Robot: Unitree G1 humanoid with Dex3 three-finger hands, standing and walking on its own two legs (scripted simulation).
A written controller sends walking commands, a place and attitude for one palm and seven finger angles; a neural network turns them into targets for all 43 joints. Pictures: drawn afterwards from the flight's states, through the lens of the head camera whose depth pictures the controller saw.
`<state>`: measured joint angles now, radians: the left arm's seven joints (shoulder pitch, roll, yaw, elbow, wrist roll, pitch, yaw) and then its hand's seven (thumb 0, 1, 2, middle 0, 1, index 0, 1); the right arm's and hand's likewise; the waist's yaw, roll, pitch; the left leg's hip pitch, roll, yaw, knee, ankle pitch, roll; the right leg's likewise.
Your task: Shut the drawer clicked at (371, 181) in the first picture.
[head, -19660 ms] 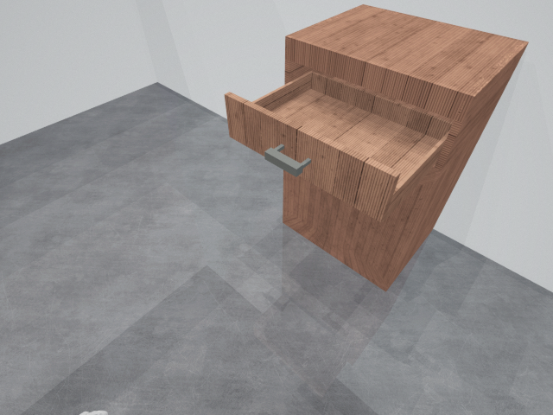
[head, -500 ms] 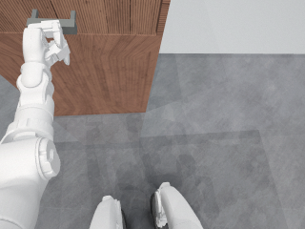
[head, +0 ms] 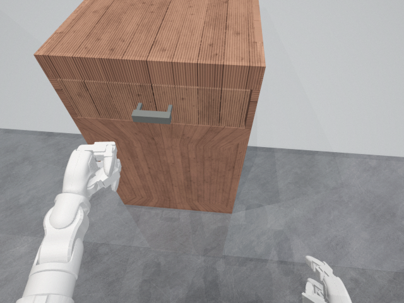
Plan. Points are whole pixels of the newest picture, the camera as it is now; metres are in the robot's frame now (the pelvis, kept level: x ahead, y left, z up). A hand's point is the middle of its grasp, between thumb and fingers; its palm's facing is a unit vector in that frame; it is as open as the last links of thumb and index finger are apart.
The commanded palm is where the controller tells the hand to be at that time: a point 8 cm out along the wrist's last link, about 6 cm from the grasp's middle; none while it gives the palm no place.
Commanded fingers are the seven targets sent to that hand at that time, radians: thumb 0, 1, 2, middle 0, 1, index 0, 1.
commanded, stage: draw the hand back to the body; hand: left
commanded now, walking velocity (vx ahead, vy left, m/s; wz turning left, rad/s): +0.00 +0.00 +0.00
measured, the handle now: (153, 111) +0.60 +0.15 -0.01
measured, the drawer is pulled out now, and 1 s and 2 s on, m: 0.00 0.00 0.00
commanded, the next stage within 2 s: step back with the hand held close in 0.82 s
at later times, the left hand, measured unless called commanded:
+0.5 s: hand (29, 229) +0.20 +0.22 +0.17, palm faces +0.32 -0.88 -0.33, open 3.3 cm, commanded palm +0.15 +0.27 +0.18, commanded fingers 0.00 0.90 0.90 -1.40 -1.60 -1.40 -1.60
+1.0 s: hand out of the picture +0.16 +0.24 +0.19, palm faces +0.41 -0.82 -0.40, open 3.3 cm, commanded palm +0.11 +0.28 +0.21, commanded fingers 0.00 0.90 0.90 -1.40 -1.60 -1.40 -1.60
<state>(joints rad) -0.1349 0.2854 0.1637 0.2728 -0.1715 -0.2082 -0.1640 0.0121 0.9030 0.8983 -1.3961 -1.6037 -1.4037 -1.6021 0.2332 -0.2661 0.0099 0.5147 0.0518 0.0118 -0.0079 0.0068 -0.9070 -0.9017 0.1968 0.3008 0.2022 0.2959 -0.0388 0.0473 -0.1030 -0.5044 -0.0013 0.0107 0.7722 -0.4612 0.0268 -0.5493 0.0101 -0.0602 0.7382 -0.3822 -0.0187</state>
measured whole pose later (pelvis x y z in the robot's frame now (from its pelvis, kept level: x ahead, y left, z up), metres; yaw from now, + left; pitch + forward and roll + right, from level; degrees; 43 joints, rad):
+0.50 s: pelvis -0.02 +0.00 +0.03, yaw +0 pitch -4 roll -1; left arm 0.36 0.31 0.20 -0.30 -0.07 -0.06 0.09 0.01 0.90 0.90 -1.40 -1.60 -1.40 -1.60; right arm 0.19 -0.22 0.06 0.60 0.01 -0.05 -0.06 0.01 -0.90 -0.90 0.20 0.30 0.21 0.30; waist 0.04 0.07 0.01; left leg -0.08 -0.02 0.01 0.44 -0.30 0.03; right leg -0.13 0.00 -0.05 0.43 -0.24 -0.02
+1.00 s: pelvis -0.02 +0.00 +0.03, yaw +0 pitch -4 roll -1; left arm 0.52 0.33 0.30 -0.46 -0.06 -0.13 0.10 0.01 0.89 0.90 -1.40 -1.60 -1.41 -1.60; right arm 0.20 -0.22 0.04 0.62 0.00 -0.12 -0.07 0.01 -0.90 -0.90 0.20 0.30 0.20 0.30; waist 0.05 0.07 0.02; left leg -0.08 -0.01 0.01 0.45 -0.30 0.03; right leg -0.12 0.02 -0.06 0.41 -0.22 -0.02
